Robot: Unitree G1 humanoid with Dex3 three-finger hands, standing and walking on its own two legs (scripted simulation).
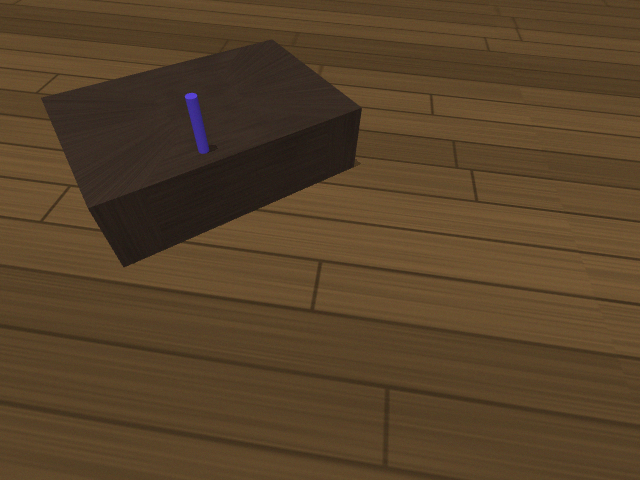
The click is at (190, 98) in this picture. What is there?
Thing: slim round
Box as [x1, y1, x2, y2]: [185, 93, 208, 153]
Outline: 188,93 185,95 185,99 198,151 201,153 205,153 208,151 208,146 197,96 195,93
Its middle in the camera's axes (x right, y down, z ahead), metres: -0.42 -0.41 +1.38
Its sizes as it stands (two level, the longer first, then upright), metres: 0.041 0.041 0.224
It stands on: a support 0.33 m high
